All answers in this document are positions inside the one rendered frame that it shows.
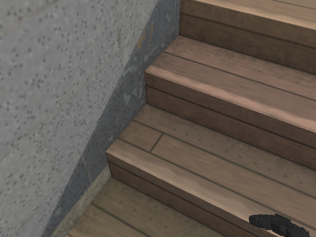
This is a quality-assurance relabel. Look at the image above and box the right robot hand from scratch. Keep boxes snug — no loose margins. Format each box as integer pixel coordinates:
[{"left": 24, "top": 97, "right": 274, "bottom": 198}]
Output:
[{"left": 249, "top": 213, "right": 310, "bottom": 237}]

